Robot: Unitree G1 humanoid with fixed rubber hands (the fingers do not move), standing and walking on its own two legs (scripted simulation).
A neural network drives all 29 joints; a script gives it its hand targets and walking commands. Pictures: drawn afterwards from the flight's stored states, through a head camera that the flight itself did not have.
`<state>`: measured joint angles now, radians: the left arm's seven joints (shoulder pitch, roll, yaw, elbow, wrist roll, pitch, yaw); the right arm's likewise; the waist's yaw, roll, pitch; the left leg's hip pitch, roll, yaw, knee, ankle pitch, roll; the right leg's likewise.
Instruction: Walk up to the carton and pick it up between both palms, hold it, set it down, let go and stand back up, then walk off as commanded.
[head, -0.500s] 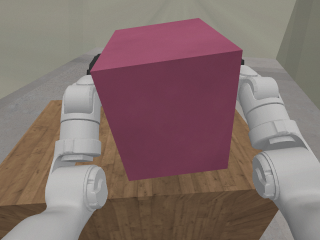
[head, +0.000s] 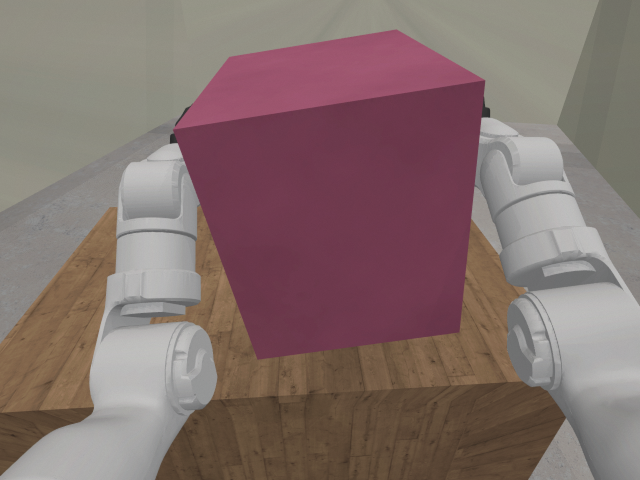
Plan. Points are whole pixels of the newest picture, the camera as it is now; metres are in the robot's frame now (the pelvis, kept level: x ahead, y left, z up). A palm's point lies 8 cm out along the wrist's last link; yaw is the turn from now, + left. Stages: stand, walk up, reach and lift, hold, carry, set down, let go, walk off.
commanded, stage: hold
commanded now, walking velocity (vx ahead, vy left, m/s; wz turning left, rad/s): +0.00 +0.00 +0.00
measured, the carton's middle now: (332, 180) +0.39 -0.02 +0.27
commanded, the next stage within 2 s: none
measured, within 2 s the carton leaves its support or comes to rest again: neither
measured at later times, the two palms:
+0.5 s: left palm (187, 162) +0.38 +0.14 +0.31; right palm (471, 135) +0.37 -0.17 +0.33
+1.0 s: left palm (185, 160) +0.38 +0.15 +0.31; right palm (471, 132) +0.37 -0.17 +0.34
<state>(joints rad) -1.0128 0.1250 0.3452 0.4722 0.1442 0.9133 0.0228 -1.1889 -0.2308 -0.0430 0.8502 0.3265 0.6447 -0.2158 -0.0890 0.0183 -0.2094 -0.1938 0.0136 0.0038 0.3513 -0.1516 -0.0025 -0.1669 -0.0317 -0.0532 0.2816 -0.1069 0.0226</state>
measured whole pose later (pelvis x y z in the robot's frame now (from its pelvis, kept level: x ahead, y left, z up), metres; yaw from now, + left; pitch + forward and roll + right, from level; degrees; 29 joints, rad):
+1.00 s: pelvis +0.00 +0.00 +0.00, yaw +0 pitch +0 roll -1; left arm -1.01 0.13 0.35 0.47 0.14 0.92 0.02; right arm -1.20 -0.23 -0.04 0.85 0.33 0.67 -0.22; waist -0.09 0.02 -0.22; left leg -0.19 0.01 0.00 0.35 -0.15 0.00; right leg -0.17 -0.03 -0.05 0.28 -0.11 0.02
